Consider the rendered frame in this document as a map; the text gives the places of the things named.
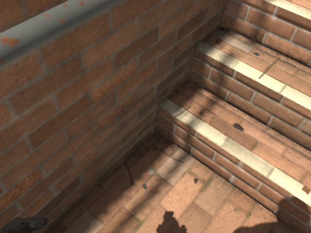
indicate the stairs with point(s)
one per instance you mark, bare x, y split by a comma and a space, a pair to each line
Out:
245, 110

